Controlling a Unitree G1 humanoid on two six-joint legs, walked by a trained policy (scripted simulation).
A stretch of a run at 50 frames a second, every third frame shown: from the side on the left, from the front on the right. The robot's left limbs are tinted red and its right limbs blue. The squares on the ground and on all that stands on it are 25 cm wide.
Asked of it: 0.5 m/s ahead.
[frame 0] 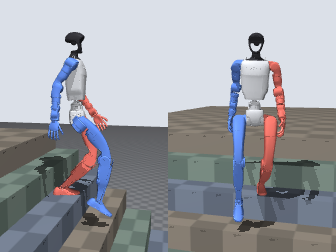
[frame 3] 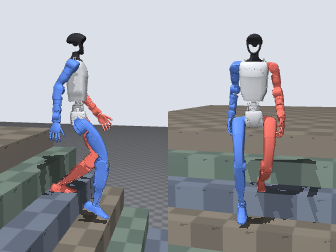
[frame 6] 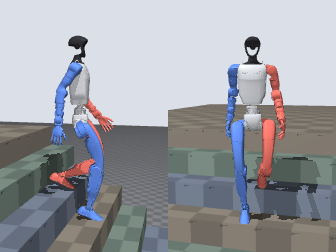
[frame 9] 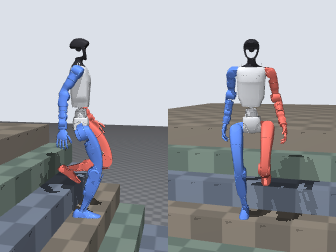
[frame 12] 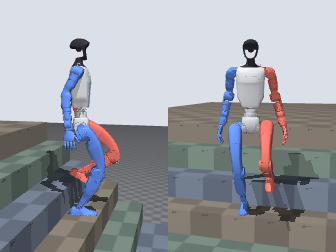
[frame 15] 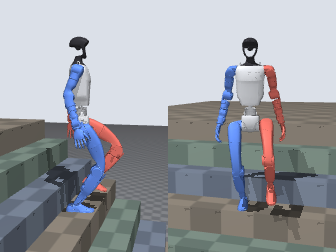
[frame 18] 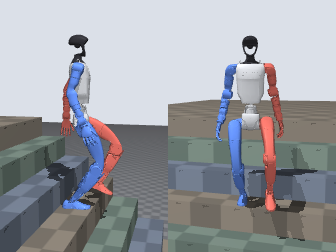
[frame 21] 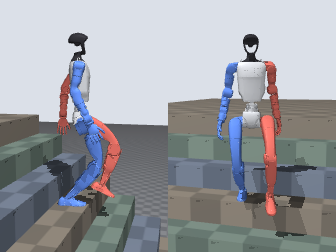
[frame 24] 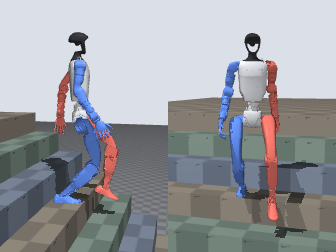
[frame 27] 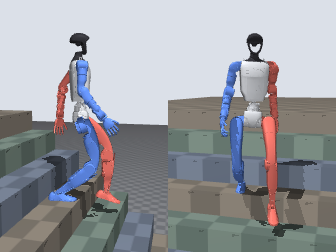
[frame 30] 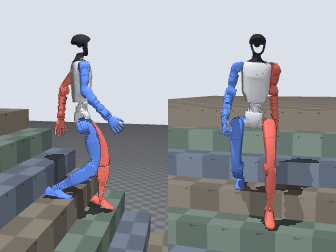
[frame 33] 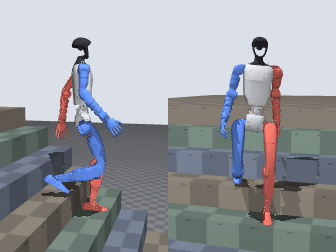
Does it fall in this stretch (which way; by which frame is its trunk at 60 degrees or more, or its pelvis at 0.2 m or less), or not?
no
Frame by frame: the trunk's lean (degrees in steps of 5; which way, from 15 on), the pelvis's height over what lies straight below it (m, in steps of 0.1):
0: 5, 0.7
3: 0, 0.8
6: 0, 0.8
9: 0, 0.8
12: 0, 0.7
15: 0, 0.7
18: 5, 0.7
21: 5, 0.7
24: 0, 0.7
27: 0, 0.7
30: 0, 0.8
33: 5, 0.8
